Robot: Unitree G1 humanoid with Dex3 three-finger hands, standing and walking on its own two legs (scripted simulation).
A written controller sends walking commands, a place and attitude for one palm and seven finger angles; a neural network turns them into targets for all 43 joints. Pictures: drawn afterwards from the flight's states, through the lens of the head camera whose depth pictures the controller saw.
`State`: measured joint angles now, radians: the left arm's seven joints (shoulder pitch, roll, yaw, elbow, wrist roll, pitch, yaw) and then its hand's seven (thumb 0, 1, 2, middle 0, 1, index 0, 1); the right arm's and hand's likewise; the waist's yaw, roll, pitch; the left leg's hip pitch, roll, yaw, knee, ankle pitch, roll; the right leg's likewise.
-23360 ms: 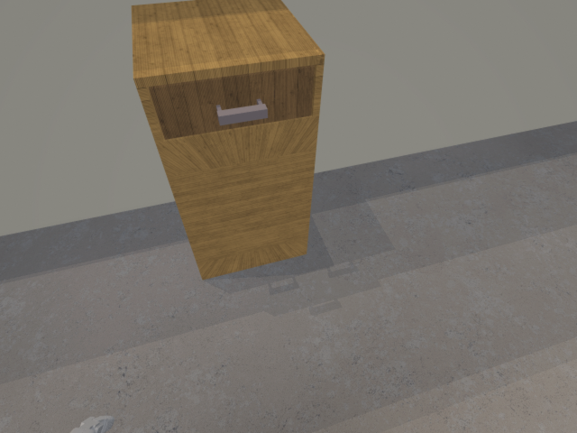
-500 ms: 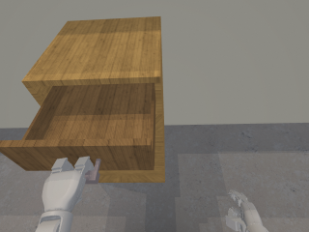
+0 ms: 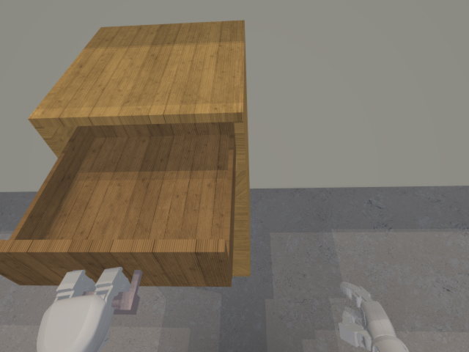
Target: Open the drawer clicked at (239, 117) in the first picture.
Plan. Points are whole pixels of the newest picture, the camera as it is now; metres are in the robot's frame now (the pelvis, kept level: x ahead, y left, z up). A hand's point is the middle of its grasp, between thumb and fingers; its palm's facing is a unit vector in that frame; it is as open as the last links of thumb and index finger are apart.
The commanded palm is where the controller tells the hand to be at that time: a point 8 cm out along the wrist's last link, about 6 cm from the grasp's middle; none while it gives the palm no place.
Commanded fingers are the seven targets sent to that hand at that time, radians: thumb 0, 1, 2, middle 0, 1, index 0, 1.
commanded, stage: pull the drawer open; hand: left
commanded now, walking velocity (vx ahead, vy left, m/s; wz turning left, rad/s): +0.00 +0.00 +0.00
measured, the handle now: (101, 289) +0.20 +0.24 +0.03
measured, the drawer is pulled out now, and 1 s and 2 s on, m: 0.28 0.30 0.29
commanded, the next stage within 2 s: open the thumb to release the handle in 0.30 s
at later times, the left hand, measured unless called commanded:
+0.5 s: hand (89, 346) +0.13 +0.23 +0.02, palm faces -0.03 -0.07 -1.00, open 6.1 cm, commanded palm +0.10 +0.23 +0.07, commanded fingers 0.00 0.48 0.72 -0.37 -1.30 -0.37 -1.30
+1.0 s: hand (90, 342) +0.13 +0.23 +0.02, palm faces +0.00 -0.10 -0.99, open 13.2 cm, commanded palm +0.11 +0.23 +0.07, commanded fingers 0.00 -0.50 0.30 -0.30 -1.20 -0.30 -1.20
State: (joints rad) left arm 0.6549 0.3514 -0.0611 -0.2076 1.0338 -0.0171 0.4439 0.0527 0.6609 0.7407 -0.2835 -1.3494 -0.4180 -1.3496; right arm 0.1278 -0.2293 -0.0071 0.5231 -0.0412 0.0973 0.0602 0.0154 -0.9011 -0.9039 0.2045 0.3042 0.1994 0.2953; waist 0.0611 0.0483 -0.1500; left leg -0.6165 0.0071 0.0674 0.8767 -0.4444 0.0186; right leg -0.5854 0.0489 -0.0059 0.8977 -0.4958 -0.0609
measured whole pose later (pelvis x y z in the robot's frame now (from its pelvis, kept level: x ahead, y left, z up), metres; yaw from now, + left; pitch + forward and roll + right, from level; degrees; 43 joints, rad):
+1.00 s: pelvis -0.02 -0.01 +0.00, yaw +2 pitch +9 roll +1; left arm 0.58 0.38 -0.03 -0.12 1.01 -0.08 0.44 0.00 -0.39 0.35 -0.37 -1.26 -0.33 -1.21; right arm 0.13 -0.22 -0.01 0.55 -0.03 0.09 0.01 0.02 -0.90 -0.90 0.21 0.30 0.20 0.30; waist 0.07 0.06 -0.14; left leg -0.62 0.01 0.02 0.86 -0.40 0.00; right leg -0.57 0.05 -0.05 0.87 -0.46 -0.08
